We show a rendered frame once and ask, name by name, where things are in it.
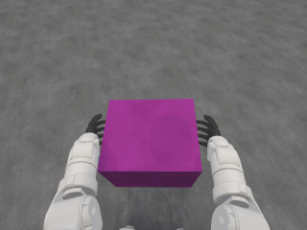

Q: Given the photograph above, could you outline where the robot left forearm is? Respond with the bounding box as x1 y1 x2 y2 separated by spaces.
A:
43 132 100 230

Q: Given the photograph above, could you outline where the carton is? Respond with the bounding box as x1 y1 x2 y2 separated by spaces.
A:
97 99 202 188

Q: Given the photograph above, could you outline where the right robot hand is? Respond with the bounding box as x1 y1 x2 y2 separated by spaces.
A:
196 114 221 147

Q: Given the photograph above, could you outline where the robot right forearm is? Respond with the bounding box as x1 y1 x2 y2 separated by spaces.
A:
207 135 270 228

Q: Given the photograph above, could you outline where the robot right upper arm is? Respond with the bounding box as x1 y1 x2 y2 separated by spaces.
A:
211 203 270 230

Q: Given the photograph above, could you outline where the left robot hand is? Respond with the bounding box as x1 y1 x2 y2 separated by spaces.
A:
85 114 106 145

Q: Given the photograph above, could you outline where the robot left upper arm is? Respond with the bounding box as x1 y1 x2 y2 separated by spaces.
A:
44 195 103 230

